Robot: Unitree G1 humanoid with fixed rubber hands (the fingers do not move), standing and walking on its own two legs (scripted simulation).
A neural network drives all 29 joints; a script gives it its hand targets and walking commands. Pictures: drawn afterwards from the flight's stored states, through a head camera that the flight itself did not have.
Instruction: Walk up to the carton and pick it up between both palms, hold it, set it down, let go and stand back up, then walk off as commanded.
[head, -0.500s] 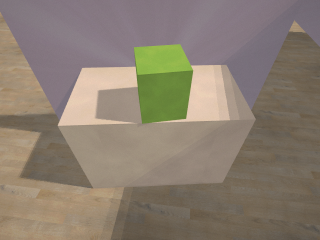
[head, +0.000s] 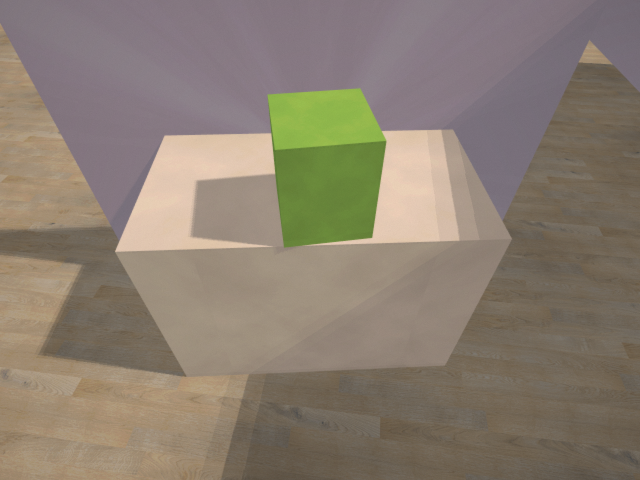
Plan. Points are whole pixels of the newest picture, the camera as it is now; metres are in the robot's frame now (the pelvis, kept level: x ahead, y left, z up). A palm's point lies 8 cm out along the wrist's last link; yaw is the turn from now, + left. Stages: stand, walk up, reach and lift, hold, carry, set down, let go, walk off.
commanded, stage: walk up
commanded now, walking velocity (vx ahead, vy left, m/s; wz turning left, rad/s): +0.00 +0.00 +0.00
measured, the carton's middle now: (321, 168) +0.74 -0.01 -0.03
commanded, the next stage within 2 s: none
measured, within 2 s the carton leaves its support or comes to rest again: neither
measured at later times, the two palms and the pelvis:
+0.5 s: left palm out of the picture +0.10 +0.30 -0.07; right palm out of the picture +0.16 -0.38 -0.12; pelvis +0.08 -0.05 +0.00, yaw +2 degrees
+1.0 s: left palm (109, 414) +0.26 +0.31 -0.10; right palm (539, 351) +0.34 -0.34 -0.09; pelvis +0.22 -0.02 -0.02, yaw +3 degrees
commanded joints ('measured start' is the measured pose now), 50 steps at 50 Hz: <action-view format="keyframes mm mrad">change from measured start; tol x32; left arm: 1 -34 181 28 -42 0 -10 6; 50 390 196 101 -364 9 -51 -4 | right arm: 1 -25 -175 -29 -39 0 -9 -6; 50 147 -220 -125 -441 -20 -19 54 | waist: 1 0 -10 -46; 15 46 143 16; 18 181 -331 -28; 50 -12 176 50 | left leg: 1 -14 133 -109 -45 124 21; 4 -14 133 -109 -46 125 21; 7 -57 155 -274 -63 -593 136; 14 0 284 -348 -113 -348 227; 20 -600 -3 -190 753 -280 42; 37 1 20 66 167 10 81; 39 342 308 -426 92 -101 231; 50 -263 224 -106 25 2 236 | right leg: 1 15 -106 101 -50 98 -41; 6 -54 -41 76 96 -424 -83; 11 -451 -44 49 338 -274 -47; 16 63 5 -25 109 -71 -48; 19 134 -403 695 -229 -547 -192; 26 62 -151 62 -81 420 -112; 37 -22 -161 10 321 445 -146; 40 -459 80 44 935 -409 -70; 50 -215 -20 -26 441 -130 -13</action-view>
